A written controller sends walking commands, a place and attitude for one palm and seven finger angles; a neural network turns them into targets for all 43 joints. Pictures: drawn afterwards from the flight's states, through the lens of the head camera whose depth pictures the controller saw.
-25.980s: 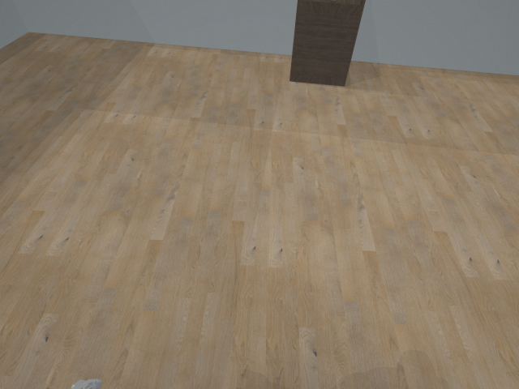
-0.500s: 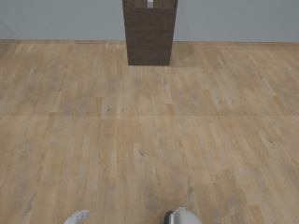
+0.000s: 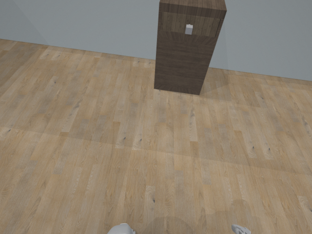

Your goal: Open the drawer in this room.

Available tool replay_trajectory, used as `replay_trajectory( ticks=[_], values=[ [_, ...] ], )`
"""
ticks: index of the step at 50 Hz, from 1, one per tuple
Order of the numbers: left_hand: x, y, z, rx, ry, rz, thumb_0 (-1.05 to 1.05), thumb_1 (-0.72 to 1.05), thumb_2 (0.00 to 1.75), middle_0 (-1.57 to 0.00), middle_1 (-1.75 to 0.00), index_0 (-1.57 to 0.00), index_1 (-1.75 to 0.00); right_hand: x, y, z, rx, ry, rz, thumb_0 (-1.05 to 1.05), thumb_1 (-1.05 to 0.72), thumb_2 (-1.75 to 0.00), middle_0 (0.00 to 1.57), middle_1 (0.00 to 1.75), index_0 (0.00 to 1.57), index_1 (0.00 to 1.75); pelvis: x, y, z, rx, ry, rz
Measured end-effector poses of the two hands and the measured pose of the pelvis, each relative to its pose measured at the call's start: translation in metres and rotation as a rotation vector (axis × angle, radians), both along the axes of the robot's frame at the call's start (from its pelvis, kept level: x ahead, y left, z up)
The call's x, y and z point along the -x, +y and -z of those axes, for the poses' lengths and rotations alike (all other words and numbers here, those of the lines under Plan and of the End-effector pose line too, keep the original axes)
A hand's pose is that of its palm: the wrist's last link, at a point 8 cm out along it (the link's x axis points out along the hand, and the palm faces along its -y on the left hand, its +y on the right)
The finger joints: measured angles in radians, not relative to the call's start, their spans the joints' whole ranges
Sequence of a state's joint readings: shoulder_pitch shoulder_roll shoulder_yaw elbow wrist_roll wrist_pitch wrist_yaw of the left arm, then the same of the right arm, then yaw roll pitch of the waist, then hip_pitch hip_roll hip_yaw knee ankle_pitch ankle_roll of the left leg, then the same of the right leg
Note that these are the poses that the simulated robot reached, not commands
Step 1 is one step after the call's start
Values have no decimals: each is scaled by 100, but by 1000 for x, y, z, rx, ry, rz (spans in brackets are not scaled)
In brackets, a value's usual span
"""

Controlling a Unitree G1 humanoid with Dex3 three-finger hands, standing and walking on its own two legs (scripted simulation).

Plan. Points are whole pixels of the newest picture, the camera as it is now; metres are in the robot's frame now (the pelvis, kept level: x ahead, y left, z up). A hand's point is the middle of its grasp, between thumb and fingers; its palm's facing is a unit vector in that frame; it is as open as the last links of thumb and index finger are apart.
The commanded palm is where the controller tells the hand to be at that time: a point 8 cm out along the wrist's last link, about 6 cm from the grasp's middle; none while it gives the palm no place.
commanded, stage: turn or walk to find it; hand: left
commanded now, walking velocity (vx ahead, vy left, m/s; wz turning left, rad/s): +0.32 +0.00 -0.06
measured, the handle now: (189, 28) +1.37 -0.07 -0.13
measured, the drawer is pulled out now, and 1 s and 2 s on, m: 0.00 0.00 0.00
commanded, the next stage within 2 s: stand and wait in 0.02 s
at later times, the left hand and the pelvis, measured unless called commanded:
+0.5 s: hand (112, 194) +0.24 +0.17 -0.17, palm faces -0.01 -0.98 -0.19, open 7.3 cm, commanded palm none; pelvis +0.16 +0.00 +0.00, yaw -1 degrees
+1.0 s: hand (108, 219) +0.18 +0.16 -0.17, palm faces +0.05 -0.99 -0.17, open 7.3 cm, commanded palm none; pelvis +0.20 +0.00 +0.01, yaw -1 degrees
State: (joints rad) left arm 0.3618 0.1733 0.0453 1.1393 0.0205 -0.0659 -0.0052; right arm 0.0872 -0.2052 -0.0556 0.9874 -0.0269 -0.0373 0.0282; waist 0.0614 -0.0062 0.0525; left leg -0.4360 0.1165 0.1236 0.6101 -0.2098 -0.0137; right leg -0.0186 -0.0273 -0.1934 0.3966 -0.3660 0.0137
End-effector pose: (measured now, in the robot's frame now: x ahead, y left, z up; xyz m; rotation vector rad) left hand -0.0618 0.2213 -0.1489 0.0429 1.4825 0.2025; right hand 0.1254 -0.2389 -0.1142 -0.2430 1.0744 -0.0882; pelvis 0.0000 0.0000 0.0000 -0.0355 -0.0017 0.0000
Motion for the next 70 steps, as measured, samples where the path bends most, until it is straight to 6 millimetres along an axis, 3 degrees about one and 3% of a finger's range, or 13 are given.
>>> replay_trajectory(
  ticks=[3, 5, 9, 16, 20, 23, 27, 34, 44, 50, 55, 63, 70],
  values=[
    [-14, 9, 11, 31, 66, -4, 0, 92, 90, -20, -30, -20, -30, -35, 19, 4, 10, -37, -14, 1, -92, -90, 19, 30, 19, 30, -29, 15, 9, -13, -9, 7],
    [-37, 16, 10, 34, 72, 13, 1, 92, 90, -20, -30, -20, -30, -41, 28, 3, 4, -31, 5, 1, -91, -90, 20, 30, 20, 30, -44, 22, 6, -9, -16, 18],
    [-105, 29, 1, 17, -10, 55, 1, 92, 90, -20, -30, -19, -30, -27, 39, 3, -6, 52, 87, 0, -92, -90, 20, 30, 20, 30, -72, 28, -6, -8, -17, 22],
    [-227, 31, -11, -28, -203, 107, 0, 92, 90, -20, -30, -19, -30, 3, 25, 6, 11, 238, 164, -1, -95, -90, 20, 30, 20, 30, -115, 24, -12, -25, -12, 13],
    [-275, 18, -13, -48, -264, 144, 0, 92, 90, -20, -30, -19, -30, 12, 24, 21, -32, 324, 199, 0, -94, -90, 20, 30, 20, 30, -139, 10, -5, -44, -24, 15],
    [-295, 4, -11, -61, -276, 166, 0, 92, 90, -20, -30, -19, -30, 9, 23, 37, -75, 363, 222, 0, -92, -90, 20, 30, 20, 30, -155, 0, 3, -48, -29, 23],
    [-304, -8, -14, -54, -271, 154, -1, 93, 90, -20, -30, -20, -30, -4, 26, 38, -101, 379, 217, 1, -92, -90, 20, 30, 20, 30, -167, -5, 0, -25, -19, -2],
    [-303, -3, -13, -53, -230, 104, -2, 95, 90, -20, -30, -20, -30, -32, 35, 29, -101, 345, 182, 1, -91, -90, 20, 30, 20, 30, -184, -6, -6, -28, -16, 0],
    [-261, 1, -11, -51, -89, 82, -1, 94, 90, -20, -30, -20, -30, -51, 31, 25, -73, 339, 168, 2, -92, -90, 20, 30, 20, 30, -197, -2, -9, -28, -15, 7],
    [-233, -11, -8, -13, -10, 66, 0, 92, 90, -20, -30, -19, -30, -55, 30, 23, -62, 342, 163, 1, -92, -90, 20, 30, 20, 30, -199, -1, -10, -27, -14, 9],
    [-222, -21, -7, 15, 17, 56, 0, 92, 90, -20, -30, -20, -30, -55, 31, 22, -58, 345, 162, 1, -92, -90, 20, 30, 20, 30, -199, 0, -10, -27, -15, 9],
    [-224, -27, -5, 30, -3, 57, 0, 91, 90, -20, -30, -20, -30, -48, 38, 22, -67, 349, 167, 1, -91, -90, 20, 30, 20, 30, -196, 2, -10, -27, -19, 8],
    [-227, -18, -6, 11, -14, 68, 1, 92, 90, -20, -30, -20, -30, -38, 45, 23, -84, 359, 179, 1, -91, -90, 20, 30, 20, 30, -194, 3, -10, -27, -19, 9]
  ],
)
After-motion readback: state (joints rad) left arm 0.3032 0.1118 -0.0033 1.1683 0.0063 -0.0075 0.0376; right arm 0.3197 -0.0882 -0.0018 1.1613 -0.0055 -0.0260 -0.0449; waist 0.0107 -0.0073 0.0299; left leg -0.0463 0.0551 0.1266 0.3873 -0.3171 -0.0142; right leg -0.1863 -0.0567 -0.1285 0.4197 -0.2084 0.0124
